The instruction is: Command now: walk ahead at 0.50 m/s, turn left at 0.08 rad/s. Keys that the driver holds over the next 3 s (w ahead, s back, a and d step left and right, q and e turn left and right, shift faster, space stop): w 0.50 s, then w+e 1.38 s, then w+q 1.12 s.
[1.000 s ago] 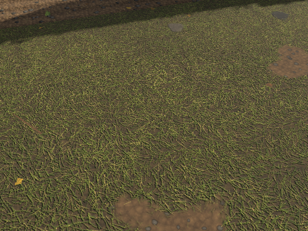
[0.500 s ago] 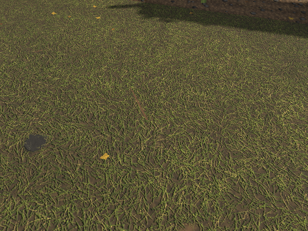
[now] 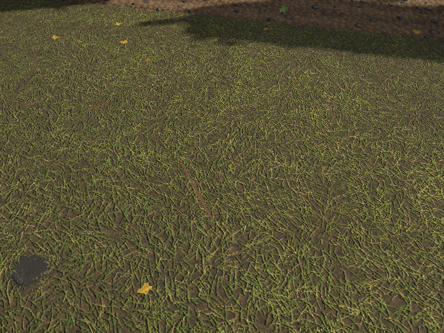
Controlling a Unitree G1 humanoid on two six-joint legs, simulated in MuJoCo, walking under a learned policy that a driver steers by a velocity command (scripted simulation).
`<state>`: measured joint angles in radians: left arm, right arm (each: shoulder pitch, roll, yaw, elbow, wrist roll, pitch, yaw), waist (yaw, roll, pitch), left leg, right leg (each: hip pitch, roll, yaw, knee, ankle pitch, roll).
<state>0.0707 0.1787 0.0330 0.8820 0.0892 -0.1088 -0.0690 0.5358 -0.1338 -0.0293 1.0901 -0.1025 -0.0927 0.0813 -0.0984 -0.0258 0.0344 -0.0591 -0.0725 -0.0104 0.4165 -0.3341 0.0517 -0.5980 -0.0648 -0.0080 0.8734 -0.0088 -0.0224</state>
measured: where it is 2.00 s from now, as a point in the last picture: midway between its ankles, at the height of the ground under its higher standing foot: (243, 244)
